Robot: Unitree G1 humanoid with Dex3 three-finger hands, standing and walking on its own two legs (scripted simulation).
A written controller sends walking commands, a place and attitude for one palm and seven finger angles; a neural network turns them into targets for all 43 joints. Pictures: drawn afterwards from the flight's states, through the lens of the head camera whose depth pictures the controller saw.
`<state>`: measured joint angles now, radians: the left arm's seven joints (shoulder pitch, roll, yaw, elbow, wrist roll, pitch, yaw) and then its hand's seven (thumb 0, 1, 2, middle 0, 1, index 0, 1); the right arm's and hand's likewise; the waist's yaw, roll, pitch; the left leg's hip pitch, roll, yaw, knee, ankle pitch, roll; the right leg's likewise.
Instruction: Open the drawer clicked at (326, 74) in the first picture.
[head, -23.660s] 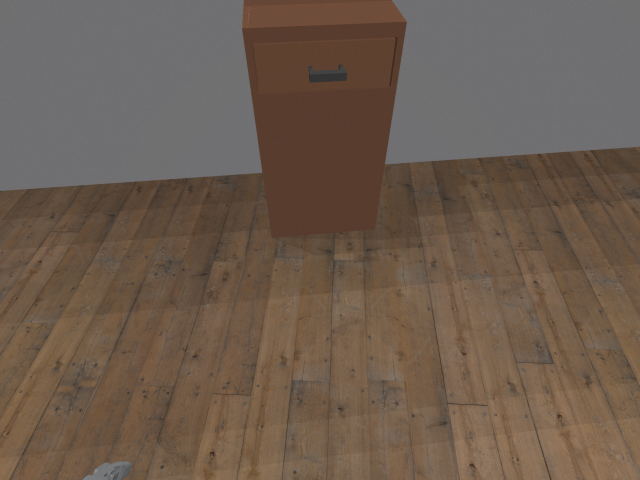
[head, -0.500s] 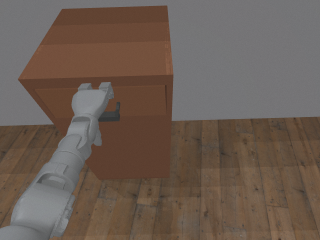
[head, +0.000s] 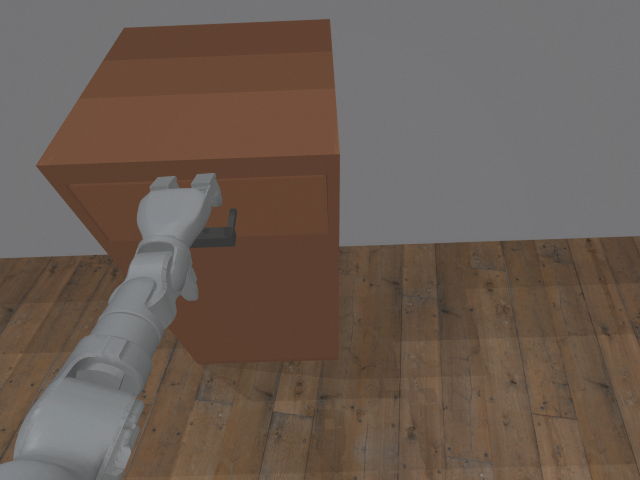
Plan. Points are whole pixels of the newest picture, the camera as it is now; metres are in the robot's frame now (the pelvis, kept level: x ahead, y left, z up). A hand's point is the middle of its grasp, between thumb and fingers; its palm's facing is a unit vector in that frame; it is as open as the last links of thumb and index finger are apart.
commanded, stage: lower the fingers behind the handle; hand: left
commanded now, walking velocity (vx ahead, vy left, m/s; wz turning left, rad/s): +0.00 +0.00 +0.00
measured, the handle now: (204, 226) +0.51 +0.20 -0.02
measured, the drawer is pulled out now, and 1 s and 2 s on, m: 0.00 0.00 0.00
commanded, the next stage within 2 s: close the thumb around the handle in 1.58 s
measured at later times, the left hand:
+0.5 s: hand (193, 249) +0.44 +0.20 +0.00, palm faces -0.05 -0.03 -1.00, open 13.8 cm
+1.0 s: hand (199, 258) +0.45 +0.20 -0.03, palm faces -0.03 -0.04 -1.00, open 13.8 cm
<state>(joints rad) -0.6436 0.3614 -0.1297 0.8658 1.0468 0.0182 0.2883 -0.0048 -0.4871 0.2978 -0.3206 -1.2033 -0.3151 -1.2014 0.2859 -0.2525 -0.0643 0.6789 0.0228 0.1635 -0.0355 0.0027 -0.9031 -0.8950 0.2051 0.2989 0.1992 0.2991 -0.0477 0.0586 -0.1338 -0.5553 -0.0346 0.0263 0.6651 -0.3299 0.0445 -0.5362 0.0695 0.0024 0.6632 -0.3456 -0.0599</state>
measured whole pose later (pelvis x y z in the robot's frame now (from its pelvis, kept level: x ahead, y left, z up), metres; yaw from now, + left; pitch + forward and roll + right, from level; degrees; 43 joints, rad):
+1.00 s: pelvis +0.00 +0.01 -0.02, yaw -1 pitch +19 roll -1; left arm -0.68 0.34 -0.08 1.01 1.11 0.01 0.44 0.00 -0.49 0.30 -0.31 -1.21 -0.32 -1.20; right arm 0.31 -0.23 -0.06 0.69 0.00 0.14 -0.02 0.00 -0.90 -0.89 0.21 0.30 0.20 0.30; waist -0.09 0.05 -0.18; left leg -0.78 -0.02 0.04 0.85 -0.40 0.06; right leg -0.75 0.08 0.00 0.81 -0.40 -0.04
